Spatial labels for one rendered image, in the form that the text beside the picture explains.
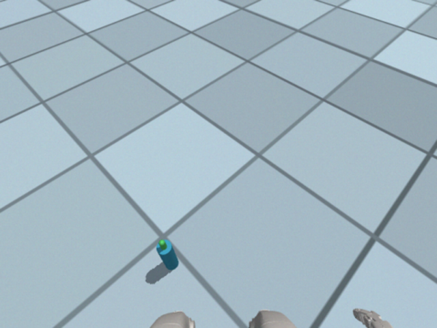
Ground bottle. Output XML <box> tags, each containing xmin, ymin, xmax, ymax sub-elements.
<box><xmin>156</xmin><ymin>240</ymin><xmax>179</xmax><ymax>270</ymax></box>

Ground right robot hand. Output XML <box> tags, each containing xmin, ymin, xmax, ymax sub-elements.
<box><xmin>353</xmin><ymin>308</ymin><xmax>393</xmax><ymax>328</ymax></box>

